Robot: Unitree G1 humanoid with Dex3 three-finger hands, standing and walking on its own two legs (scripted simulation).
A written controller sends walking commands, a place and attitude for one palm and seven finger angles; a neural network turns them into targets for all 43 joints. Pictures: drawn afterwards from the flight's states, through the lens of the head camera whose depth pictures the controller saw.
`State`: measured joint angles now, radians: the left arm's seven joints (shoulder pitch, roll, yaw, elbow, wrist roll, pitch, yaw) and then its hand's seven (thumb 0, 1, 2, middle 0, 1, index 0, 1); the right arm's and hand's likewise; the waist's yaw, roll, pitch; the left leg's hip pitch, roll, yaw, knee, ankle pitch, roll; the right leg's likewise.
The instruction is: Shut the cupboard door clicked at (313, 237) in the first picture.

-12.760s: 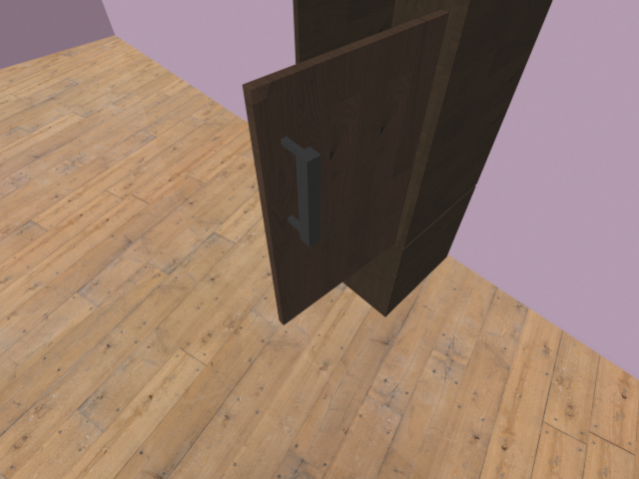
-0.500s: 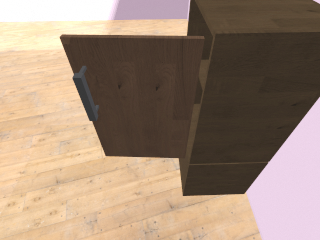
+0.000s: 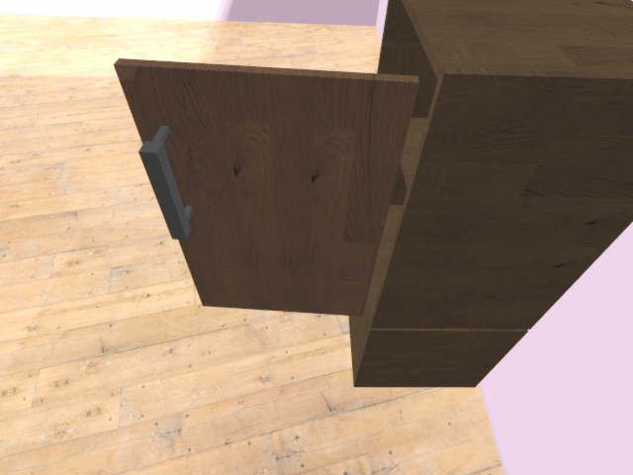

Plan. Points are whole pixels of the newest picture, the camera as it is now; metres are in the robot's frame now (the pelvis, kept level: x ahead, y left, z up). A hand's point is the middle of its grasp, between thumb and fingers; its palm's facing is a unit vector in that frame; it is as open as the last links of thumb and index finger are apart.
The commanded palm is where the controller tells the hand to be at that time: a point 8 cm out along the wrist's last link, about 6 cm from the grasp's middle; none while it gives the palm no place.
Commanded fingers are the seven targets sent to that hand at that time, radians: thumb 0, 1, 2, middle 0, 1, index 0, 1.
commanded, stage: look again from close up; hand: left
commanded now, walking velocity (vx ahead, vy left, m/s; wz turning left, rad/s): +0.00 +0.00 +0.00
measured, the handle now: (172, 185) +0.50 +0.27 +0.07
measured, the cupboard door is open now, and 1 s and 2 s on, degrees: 86 86 86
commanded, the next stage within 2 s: shuffle to correct the standing spot in 0.08 s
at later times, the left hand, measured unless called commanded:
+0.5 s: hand out of the picture +0.02 +0.21 -0.19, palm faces +0.04 -0.98 -0.22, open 7.4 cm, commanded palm none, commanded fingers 0.00 0.90 0.90 -0.20 -0.30 -0.20 -0.30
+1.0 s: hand out of the picture +0.10 +0.20 -0.17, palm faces -0.01 -0.98 -0.21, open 7.3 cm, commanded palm none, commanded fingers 0.00 0.90 0.90 -0.20 -0.30 -0.20 -0.30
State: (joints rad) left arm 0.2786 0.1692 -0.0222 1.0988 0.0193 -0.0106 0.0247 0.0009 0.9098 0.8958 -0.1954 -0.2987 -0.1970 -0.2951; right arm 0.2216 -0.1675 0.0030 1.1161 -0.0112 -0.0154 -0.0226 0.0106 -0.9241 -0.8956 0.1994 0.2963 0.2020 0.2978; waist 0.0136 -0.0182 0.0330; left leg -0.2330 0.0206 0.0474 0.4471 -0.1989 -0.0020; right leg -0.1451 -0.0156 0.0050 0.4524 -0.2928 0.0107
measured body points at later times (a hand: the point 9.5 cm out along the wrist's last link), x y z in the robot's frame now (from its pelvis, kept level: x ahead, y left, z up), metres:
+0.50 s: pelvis +0.04 +0.02 -0.01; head +0.05 +0.03 +0.44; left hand +0.02 +0.26 -0.17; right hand +0.06 -0.22 -0.16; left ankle +0.03 +0.12 -0.74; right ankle -0.03 -0.13 -0.74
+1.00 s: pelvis +0.05 +0.03 +0.00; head +0.06 +0.03 +0.45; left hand +0.10 +0.26 -0.15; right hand +0.07 -0.20 -0.15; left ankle +0.03 +0.12 -0.74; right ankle +0.02 -0.08 -0.74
